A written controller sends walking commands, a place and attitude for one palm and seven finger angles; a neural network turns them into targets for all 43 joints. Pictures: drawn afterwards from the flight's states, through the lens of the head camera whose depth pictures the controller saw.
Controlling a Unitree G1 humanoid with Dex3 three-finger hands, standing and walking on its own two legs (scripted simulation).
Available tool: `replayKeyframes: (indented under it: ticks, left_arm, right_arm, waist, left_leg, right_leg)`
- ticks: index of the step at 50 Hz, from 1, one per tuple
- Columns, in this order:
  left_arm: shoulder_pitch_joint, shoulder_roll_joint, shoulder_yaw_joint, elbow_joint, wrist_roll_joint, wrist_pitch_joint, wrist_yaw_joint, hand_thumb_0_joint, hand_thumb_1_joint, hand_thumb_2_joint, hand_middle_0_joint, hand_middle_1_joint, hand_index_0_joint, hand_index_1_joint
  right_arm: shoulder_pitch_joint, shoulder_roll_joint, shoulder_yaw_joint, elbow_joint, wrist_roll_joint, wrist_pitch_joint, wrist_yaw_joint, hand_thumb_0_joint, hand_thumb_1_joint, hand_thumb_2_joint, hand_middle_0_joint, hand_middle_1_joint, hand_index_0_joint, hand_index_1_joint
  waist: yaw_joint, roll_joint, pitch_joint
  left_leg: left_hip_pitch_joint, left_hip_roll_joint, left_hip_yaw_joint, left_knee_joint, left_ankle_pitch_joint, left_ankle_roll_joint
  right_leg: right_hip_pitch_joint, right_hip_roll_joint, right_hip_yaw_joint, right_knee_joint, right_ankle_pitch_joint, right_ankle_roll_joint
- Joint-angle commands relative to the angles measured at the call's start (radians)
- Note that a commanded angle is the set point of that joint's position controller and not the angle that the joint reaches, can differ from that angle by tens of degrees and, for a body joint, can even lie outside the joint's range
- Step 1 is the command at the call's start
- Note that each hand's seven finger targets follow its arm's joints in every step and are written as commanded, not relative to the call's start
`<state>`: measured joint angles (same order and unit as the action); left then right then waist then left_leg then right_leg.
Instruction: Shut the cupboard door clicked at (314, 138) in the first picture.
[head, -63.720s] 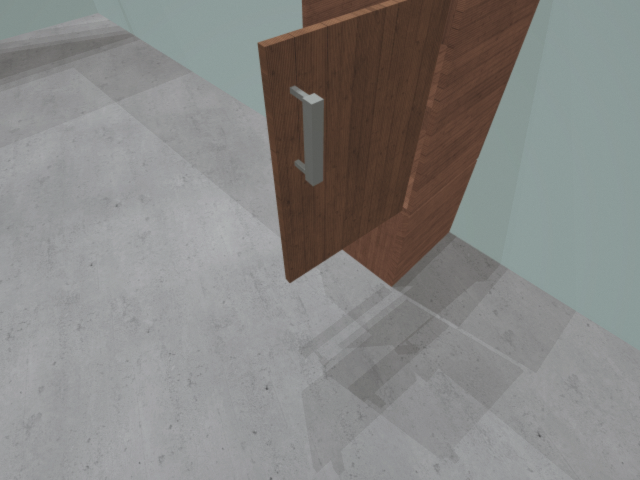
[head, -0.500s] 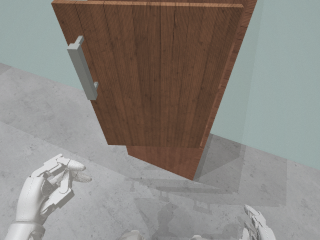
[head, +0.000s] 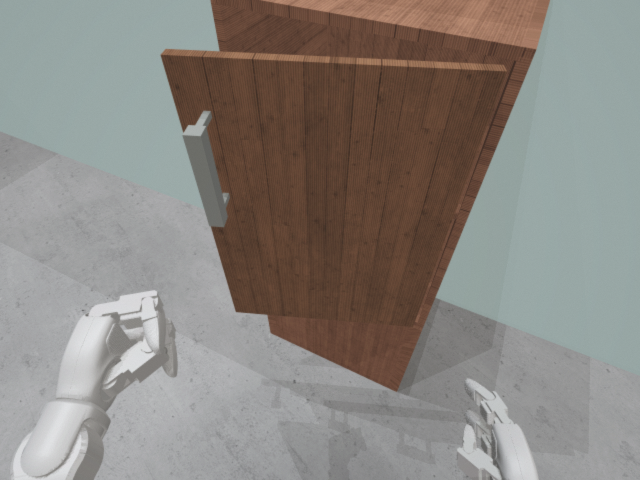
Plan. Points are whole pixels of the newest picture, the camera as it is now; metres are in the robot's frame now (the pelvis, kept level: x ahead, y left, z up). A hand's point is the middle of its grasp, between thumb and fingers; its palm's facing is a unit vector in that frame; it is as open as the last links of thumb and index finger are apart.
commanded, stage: raise the hand and make a fist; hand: left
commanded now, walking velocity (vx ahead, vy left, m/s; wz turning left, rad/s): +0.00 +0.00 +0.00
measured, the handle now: (212, 171) +0.49 +0.21 +0.13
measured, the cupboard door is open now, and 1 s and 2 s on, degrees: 21 21 21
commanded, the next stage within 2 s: bring the fist close to the handle in 0.54 s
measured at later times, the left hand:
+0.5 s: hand (180, 339) +0.22 +0.17 +0.12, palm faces +0.04 -1.00 -0.04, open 3.1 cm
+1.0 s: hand (203, 292) +0.28 +0.16 +0.13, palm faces +0.01 -1.00 -0.05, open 3.1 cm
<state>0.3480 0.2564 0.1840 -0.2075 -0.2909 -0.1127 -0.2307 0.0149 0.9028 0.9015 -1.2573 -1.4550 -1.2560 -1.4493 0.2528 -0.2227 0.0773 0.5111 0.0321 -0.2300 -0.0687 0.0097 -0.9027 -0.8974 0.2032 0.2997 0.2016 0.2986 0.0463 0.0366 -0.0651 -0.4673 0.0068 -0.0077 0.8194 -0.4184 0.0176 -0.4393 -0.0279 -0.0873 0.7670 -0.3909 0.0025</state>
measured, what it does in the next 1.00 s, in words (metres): stands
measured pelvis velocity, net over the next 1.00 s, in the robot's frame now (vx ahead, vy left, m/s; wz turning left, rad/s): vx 0.00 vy -0.02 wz -0.01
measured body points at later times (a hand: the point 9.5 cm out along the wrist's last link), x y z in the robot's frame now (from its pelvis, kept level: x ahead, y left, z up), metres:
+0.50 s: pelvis -0.01 -0.02 +0.01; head -0.01 -0.03 +0.46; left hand +0.22 +0.22 +0.13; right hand +0.17 -0.25 -0.06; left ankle +0.00 +0.10 -0.71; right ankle +0.00 -0.12 -0.71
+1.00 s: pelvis +0.00 -0.02 +0.01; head +0.00 -0.04 +0.46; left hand +0.27 +0.22 +0.13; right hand +0.17 -0.25 -0.07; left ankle +0.00 +0.10 -0.71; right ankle +0.00 -0.12 -0.71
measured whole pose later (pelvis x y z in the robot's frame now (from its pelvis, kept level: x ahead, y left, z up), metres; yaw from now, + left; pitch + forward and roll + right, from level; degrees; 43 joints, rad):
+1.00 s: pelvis +0.00 -0.02 +0.01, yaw -1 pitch +1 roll +0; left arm 0.05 0.25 0.20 0.04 -0.27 -0.07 -0.22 0.01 0.90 0.90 -1.30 -1.50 -1.30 -1.50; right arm 0.25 -0.25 0.05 0.61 0.04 -0.24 -0.08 0.01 -0.90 -0.90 0.20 0.30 0.20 0.30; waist 0.03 0.04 -0.03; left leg -0.35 0.02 0.01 0.67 -0.34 -0.01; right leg -0.35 -0.01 -0.07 0.67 -0.34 -0.03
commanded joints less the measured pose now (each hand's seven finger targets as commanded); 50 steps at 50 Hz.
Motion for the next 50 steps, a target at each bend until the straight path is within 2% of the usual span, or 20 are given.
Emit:
replayKeyframes:
  ticks: [1,7,9,11,17,19,24,25,28,29,32,34,37,38,40,43,44,46,48,50]
  left_arm:
    - [-0.155,0.128,0.083,-0.230,-0.019,-0.043,0.001,0.000,0.900,0.900,-1.300,-1.500,-1.300,-1.500]
    - [-0.216,0.140,0.094,-0.229,-0.020,-0.002,0.000,0.000,0.900,0.900,-1.300,-1.500,-1.300,-1.500]
    - [-0.156,0.132,0.109,-0.162,-0.025,0.016,0.001,0.000,0.900,0.900,-1.300,-1.500,-1.300,-1.500]
    - [-0.157,0.114,0.094,-0.160,-0.030,0.022,-0.003,0.000,0.900,0.900,-1.300,-1.500,-1.300,-1.500]
    - [-0.200,0.127,0.099,-0.201,-0.017,-0.011,0.010,0.000,0.900,0.900,-1.300,-1.500,-1.300,-1.500]
    - [-0.201,0.140,0.110,-0.186,-0.016,-0.025,0.019,0.000,0.900,0.900,-1.300,-1.500,-1.300,-1.500]
    - [-0.205,0.141,0.096,-0.181,-0.006,-0.048,0.019,0.000,0.900,0.900,-1.300,-1.500,-1.300,-1.500]
    - [-0.207,0.134,0.091,-0.185,-0.005,-0.047,0.018,0.000,0.900,0.900,-1.300,-1.500,-1.300,-1.500]
    - [-0.198,0.128,0.089,-0.177,-0.011,-0.041,0.013,0.000,0.900,0.900,-1.300,-1.500,-1.300,-1.500]
    - [-0.186,0.139,0.100,-0.156,-0.013,-0.037,0.013,0.000,0.900,0.900,-1.300,-1.500,-1.300,-1.500]
    - [-0.191,0.127,0.098,-0.163,-0.018,-0.039,0.010,0.000,0.900,0.900,-1.300,-1.500,-1.300,-1.500]
    - [-0.292,0.150,0.098,-0.152,-0.009,-0.044,0.015,0.000,0.900,0.900,-1.300,-1.500,-1.300,-1.500]
    - [-0.370,0.121,0.063,-0.107,-0.004,-0.047,0.017,0.000,0.900,0.900,-1.300,-1.500,-1.300,-1.500]
    - [-0.407,0.139,0.076,-0.097,-0.001,-0.050,0.018,0.000,0.900,0.900,-1.300,-1.500,-1.300,-1.500]
    - [-0.415,0.122,0.055,-0.064,0.005,-0.045,0.016,0.000,0.900,0.900,-1.300,-1.500,-1.300,-1.500]
    - [-0.462,0.144,0.075,-0.014,0.010,-0.032,0.016,0.000,0.900,0.900,-1.300,-1.500,-1.300,-1.500]
    - [-0.455,0.177,0.110,0.012,0.009,-0.027,0.020,0.000,0.900,0.900,-1.300,-1.500,-1.300,-1.500]
    - [-0.479,0.151,0.097,0.028,0.008,-0.022,0.018,0.000,0.900,0.900,-1.300,-1.500,-1.300,-1.500]
    - [-0.498,0.167,0.113,0.043,0.012,-0.018,0.023,0.000,0.900,0.900,-1.300,-1.500,-1.300,-1.500]
    - [-0.528,0.172,0.117,0.082,0.014,-0.015,0.026,0.000,0.900,0.900,-1.300,-1.500,-1.300,-1.500]
  right_arm:
    - [-0.067,-0.131,-0.063,-0.132,0.009,-0.064,-0.013,0.000,-0.900,-0.900,0.200,0.300,0.200,0.300]
    - [-0.085,-0.130,-0.061,-0.115,0.015,-0.071,-0.017,0.000,-0.900,-0.900,0.200,0.300,0.200,0.300]
    - [-0.084,-0.132,-0.063,-0.109,0.014,-0.072,-0.017,0.000,-0.900,-0.900,0.200,0.300,0.200,0.300]
    - [-0.092,-0.130,-0.064,-0.110,0.017,-0.071,-0.015,0.000,-0.900,-0.900,0.200,0.300,0.200,0.300]
    - [-0.099,-0.129,-0.071,-0.112,0.012,-0.073,-0.014,0.000,-0.900,-0.900,0.200,0.300,0.200,0.300]
    - [-0.095,-0.130,-0.070,-0.103,0.010,-0.074,-0.014,0.000,-0.900,-0.900,0.200,0.300,0.200,0.300]
    - [-0.099,-0.129,-0.071,-0.099,0.012,-0.082,-0.016,0.000,-0.900,-0.900,0.200,0.300,0.200,0.300]
    - [-0.103,-0.127,-0.070,-0.101,0.011,-0.084,-0.016,0.000,-0.900,-0.900,0.200,0.300,0.200,0.300]
    - [-0.102,-0.128,-0.070,-0.100,0.012,-0.089,-0.019,0.000,-0.900,-0.900,0.200,0.300,0.200,0.300]
    - [-0.097,-0.131,-0.069,-0.096,0.011,-0.089,-0.019,0.000,-0.900,-0.900,0.200,0.300,0.200,0.300]
    - [-0.102,-0.129,-0.071,-0.098,0.010,-0.091,-0.019,0.000,-0.900,-0.900,0.200,0.300,0.200,0.300]
    - [-0.097,-0.135,-0.071,-0.081,0.010,-0.089,-0.023,0.000,-0.900,-0.900,0.200,0.300,0.200,0.300]
    - [-0.101,-0.133,-0.069,-0.073,0.013,-0.093,-0.028,0.000,-0.900,-0.900,0.200,0.300,0.200,0.300]
    - [-0.096,-0.136,-0.071,-0.064,0.013,-0.092,-0.030,0.000,-0.900,-0.900,0.200,0.300,0.200,0.300]
    - [-0.098,-0.135,-0.070,-0.065,0.013,-0.094,-0.030,0.000,-0.900,-0.900,0.200,0.300,0.200,0.300]
    - [-0.099,-0.137,-0.070,-0.058,0.012,-0.086,-0.030,0.000,-0.900,-0.900,0.200,0.300,0.200,0.300]
    - [-0.095,-0.140,-0.071,-0.054,0.011,-0.081,-0.029,0.000,-0.900,-0.900,0.200,0.300,0.200,0.300]
    - [-0.102,-0.134,-0.071,-0.060,0.013,-0.074,-0.024,0.000,-0.900,-0.900,0.200,0.300,0.200,0.300]
    - [-0.099,-0.136,-0.072,-0.060,0.012,-0.066,-0.021,0.000,-0.900,-0.900,0.200,0.300,0.200,0.300]
    - [-0.097,-0.138,-0.072,-0.057,0.012,-0.056,-0.019,0.000,-0.900,-0.900,0.200,0.300,0.200,0.300]
  waist:
    - [-0.018,0.021,-0.135]
    - [-0.011,0.031,-0.125]
    - [-0.003,-0.023,-0.101]
    - [-0.003,-0.029,-0.083]
    - [-0.006,-0.015,-0.104]
    - [-0.007,-0.032,-0.079]
    - [-0.013,-0.019,-0.071]
    - [-0.010,0.005,-0.074]
    - [-0.013,-0.008,-0.077]
    - [-0.012,-0.042,-0.063]
    - [-0.011,-0.036,-0.078]
    - [-0.031,-0.040,-0.064]
    - [-0.037,-0.021,-0.057]
    - [-0.039,-0.019,-0.077]
    - [-0.033,-0.025,-0.094]
    - [-0.023,-0.029,-0.122]
    - [-0.015,-0.033,-0.134]
    - [-0.012,-0.032,-0.143]
    - [-0.007,-0.002,-0.156]
    - [-0.015,-0.044,-0.139]
  left_leg:
    - [0.110,-0.004,-0.041,-0.184,0.273,-0.010]
    - [0.147,-0.007,-0.032,-0.219,0.286,-0.008]
    - [0.139,-0.008,-0.029,-0.225,0.288,-0.005]
    - [0.132,-0.011,-0.020,-0.234,0.269,-0.007]
    - [0.150,-0.018,-0.005,-0.232,0.256,0.000]
    - [0.134,-0.017,-0.003,-0.226,0.239,0.001]
    - [0.133,-0.020,0.002,-0.226,0.197,0.003]
    - [0.133,-0.022,0.004,-0.227,0.196,0.003]
    - [0.137,-0.023,0.003,-0.227,0.197,0.003]
    - [0.123,-0.021,0.001,-0.223,0.193,0.003]
    - [0.130,-0.023,0.005,-0.220,0.207,0.003]
    - [0.129,-0.021,0.002,-0.214,0.197,0.006]
    - [0.142,-0.022,0.000,-0.222,0.179,0.005]
    - [0.152,-0.022,-0.003,-0.224,0.183,0.006]
    - [0.155,-0.021,-0.004,-0.229,0.196,0.007]
    - [0.162,-0.022,-0.005,-0.236,0.220,0.005]
    - [0.156,-0.021,-0.001,-0.233,0.239,0.005]
    - [0.166,-0.022,0.002,-0.241,0.270,0.002]
    - [0.173,-0.022,0.007,-0.241,0.296,0.000]
    - [0.157,-0.021,0.010,-0.241,0.294,0.002]
  right_leg:
    - [0.090,0.043,0.002,-0.111,0.251,-0.022]
    - [0.127,0.039,0.007,-0.151,0.266,-0.020]
    - [0.138,0.038,0.010,-0.171,0.273,-0.019]
    - [0.138,0.034,0.013,-0.182,0.259,-0.016]
    - [0.148,0.028,0.038,-0.200,0.237,-0.012]
    - [0.144,0.027,0.050,-0.213,0.208,-0.011]
    - [0.134,0.020,0.071,-0.237,0.134,-0.007]
    - [0.137,0.017,0.073,-0.237,0.137,-0.008]
    - [0.135,0.018,0.071,-0.239,0.140,-0.006]
    - [0.138,0.017,0.078,-0.246,0.126,-0.003]
    - [0.143,0.014,0.079,-0.241,0.153,-0.001]
    - [0.122,0.015,0.084,-0.243,0.137,0.002]
    - [0.100,0.018,0.075,-0.241,0.120,0.000]
    - [0.104,0.019,0.071,-0.236,0.128,-0.002]
    - [0.117,0.019,0.067,-0.227,0.154,-0.004]
    - [0.139,0.019,0.061,-0.217,0.195,-0.007]
    - [0.159,0.018,0.067,-0.216,0.216,-0.007]
    - [0.168,0.018,0.054,-0.203,0.266,-0.009]
    - [0.176,0.020,0.051,-0.195,0.306,-0.012]
    - [0.176,0.019,0.054,-0.201,0.307,-0.008]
